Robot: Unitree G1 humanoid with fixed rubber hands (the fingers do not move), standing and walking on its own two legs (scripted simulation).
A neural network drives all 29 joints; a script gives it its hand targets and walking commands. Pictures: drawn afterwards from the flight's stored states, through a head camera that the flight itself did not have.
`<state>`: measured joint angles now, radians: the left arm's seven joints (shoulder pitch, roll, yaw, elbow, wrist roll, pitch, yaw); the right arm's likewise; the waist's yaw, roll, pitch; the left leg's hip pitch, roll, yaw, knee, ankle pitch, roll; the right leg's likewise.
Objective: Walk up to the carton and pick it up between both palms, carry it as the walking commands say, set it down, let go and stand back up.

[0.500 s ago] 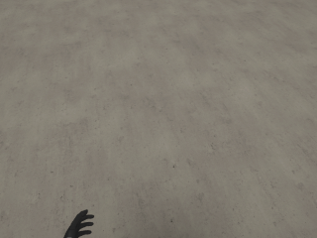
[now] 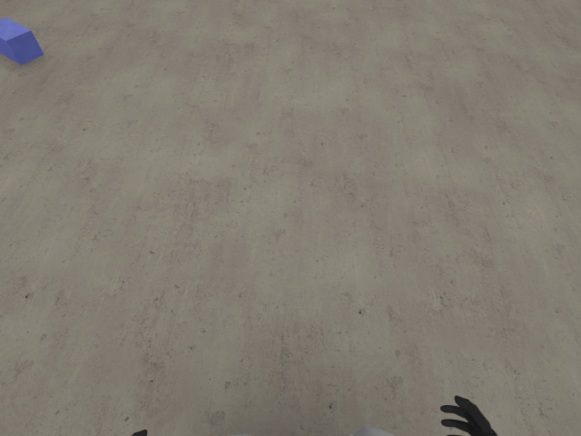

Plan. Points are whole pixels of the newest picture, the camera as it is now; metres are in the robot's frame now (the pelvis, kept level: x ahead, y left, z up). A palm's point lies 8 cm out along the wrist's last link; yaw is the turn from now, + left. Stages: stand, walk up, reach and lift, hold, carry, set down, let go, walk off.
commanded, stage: walk up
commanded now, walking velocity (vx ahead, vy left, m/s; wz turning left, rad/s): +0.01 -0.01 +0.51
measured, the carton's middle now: (13, 41) +2.14 +1.63 -0.69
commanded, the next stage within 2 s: none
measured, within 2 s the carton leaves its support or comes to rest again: neither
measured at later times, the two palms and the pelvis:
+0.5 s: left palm out of the picture +0.08 +0.25 -0.10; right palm (476, 420) +0.16 -0.26 -0.13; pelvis +0.07 -0.02 +0.01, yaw +12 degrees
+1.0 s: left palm (44, 374) +0.22 +0.39 -0.12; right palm (315, 249) +0.45 -0.03 -0.12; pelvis +0.28 +0.15 +0.01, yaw +25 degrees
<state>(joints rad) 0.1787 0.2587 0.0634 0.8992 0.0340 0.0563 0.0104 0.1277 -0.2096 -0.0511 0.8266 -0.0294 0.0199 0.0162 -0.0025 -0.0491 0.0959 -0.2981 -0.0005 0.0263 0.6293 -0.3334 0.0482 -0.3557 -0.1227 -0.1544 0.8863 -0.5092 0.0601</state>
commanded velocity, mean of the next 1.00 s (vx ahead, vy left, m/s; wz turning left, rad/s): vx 0.41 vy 0.06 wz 0.50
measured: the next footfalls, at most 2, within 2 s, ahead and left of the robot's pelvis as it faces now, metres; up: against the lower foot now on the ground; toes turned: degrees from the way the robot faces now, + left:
right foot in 0.40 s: +0.07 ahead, -0.14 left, +0.00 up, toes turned +3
left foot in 0.82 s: +0.33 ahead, +0.24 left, +0.00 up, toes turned +25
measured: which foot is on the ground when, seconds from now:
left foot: down 0.00-0.40, up 0.42-0.80, down 0.82-1.00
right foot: up 0.00-0.38, down 0.40-0.82, up 0.84-1.00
